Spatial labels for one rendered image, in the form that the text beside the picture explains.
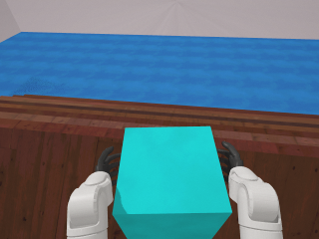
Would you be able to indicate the robot right hand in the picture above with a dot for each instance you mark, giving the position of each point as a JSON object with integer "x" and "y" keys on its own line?
{"x": 233, "y": 160}

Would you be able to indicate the robot left hand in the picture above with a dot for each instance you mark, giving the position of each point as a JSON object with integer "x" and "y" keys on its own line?
{"x": 104, "y": 160}

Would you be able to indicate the right robot forearm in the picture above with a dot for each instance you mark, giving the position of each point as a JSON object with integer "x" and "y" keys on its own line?
{"x": 258, "y": 206}

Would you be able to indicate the left robot forearm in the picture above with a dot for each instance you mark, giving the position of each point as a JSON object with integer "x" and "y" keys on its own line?
{"x": 87, "y": 211}

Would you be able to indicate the carton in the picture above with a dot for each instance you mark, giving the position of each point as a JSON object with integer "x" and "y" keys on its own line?
{"x": 170, "y": 184}

